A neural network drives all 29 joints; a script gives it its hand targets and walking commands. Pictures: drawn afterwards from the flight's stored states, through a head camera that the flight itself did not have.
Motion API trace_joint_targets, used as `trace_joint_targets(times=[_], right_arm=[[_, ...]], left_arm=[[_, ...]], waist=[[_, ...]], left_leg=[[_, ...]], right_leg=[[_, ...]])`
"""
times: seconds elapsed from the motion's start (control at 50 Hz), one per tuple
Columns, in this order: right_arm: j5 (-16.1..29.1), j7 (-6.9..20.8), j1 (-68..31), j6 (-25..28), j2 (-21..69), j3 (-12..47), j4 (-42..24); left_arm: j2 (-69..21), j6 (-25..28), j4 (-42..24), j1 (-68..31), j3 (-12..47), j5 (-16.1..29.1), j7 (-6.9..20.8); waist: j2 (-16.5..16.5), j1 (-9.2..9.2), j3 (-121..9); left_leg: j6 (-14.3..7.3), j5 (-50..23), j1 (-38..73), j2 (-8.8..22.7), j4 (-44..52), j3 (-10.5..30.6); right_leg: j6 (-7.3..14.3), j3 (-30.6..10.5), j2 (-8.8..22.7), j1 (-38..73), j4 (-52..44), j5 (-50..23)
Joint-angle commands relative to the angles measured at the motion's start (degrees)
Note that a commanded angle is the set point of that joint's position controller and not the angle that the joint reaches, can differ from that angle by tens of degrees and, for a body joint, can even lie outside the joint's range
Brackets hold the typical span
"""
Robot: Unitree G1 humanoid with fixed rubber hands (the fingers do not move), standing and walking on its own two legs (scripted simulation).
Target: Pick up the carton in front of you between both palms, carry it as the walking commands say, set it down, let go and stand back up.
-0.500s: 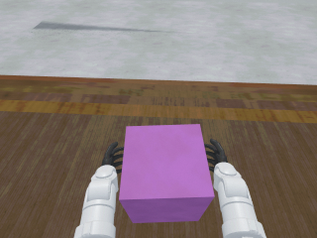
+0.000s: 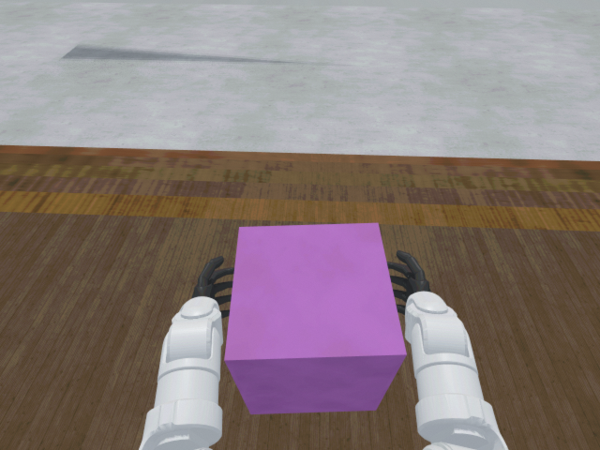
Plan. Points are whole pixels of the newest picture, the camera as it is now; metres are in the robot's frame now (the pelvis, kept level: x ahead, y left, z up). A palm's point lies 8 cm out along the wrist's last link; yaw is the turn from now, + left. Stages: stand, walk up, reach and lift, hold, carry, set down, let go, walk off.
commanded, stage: reach and lift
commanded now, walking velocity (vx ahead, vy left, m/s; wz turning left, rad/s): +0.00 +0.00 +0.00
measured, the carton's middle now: (311, 323) +0.31 +0.00 -0.05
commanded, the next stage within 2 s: hold in 0.56 s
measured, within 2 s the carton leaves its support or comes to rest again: neither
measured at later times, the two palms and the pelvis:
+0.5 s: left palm (206, 301) +0.30 +0.15 +0.04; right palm (419, 295) +0.30 -0.15 +0.04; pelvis +0.02 +0.00 +0.01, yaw +0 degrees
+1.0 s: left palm (204, 300) +0.29 +0.15 +0.05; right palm (425, 295) +0.29 -0.15 +0.06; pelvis +0.00 +0.00 +0.01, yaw +0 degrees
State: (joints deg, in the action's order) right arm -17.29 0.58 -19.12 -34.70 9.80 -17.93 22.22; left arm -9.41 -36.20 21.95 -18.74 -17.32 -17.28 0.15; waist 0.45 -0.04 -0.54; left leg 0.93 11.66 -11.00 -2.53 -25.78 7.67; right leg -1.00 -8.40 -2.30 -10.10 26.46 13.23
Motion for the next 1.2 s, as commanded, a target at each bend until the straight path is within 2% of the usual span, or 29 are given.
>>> trace_joint_targets(times=[0.0,0.26,0.52,0.64,0.78,0.94,1.18], right_arm=[[13.09,14.35,-27.82,0.33,54.69,31.97,1.94],[14.82,14.06,-22.35,-1.53,53.67,34.28,-3.42],[15.54,13.73,-21.55,-3.30,53.81,35.01,-5.96],[17.58,13.19,-20.97,-5.58,53.64,38.56,-11.50],[15.38,13.81,-22.29,-7.62,51.45,34.44,-8.02],[15.85,14.38,-26.50,-6.89,52.80,34.94,-7.44],[15.35,14.42,-26.24,-6.85,52.11,34.27,-6.82]], left_arm=[[-55.02,1.67,-0.87,-30.80,32.82,14.19,14.13],[-53.98,-0.23,-5.99,-24.83,34.65,15.55,13.68],[-52.58,-1.76,-8.48,-24.41,35.12,16.10,14.02],[-52.85,-3.89,-14.00,-24.20,39.29,18.70,13.69],[-50.78,-6.02,-10.25,-24.75,34.70,16.08,13.85],[-52.83,-5.41,-9.76,-29.12,35.44,16.88,14.17],[-52.83,-5.51,-9.05,-28.54,34.91,16.41,13.90]], waist=[[-0.59,-0.16,-15.13],[-0.53,0.17,-15.06],[0.02,0.25,-13.57],[-0.06,-0.41,-16.12],[-0.12,0.01,-8.03],[-0.23,-0.16,-11.15],[-0.40,-0.20,-11.39]], left_leg=[[0.08,-6.05,7.81,-2.73,4.40,-4.29],[0.35,-13.60,10.80,-3.08,5.88,-3.91],[0.14,-12.70,10.97,-3.35,6.75,-4.08],[0.42,-16.21,13.49,-3.37,7.52,-3.76],[-0.14,-5.69,10.57,-3.05,8.95,-4.32],[0.03,-5.33,11.32,-2.86,7.99,-4.38],[0.22,-6.98,11.98,-2.78,8.12,-4.24]], right_leg=[[0.35,4.89,-3.14,1.71,-5.33,-6.04],[-0.23,4.31,-3.61,5.55,-6.73,-13.59],[-0.49,3.97,-3.29,6.89,-7.71,-13.97],[-0.68,3.82,-3.24,9.59,-8.43,-18.15],[0.03,4.35,-2.94,5.99,-9.95,-6.56],[0.12,4.59,-2.97,5.68,-8.97,-5.81],[0.08,4.73,-3.07,6.19,-9.03,-7.10]])
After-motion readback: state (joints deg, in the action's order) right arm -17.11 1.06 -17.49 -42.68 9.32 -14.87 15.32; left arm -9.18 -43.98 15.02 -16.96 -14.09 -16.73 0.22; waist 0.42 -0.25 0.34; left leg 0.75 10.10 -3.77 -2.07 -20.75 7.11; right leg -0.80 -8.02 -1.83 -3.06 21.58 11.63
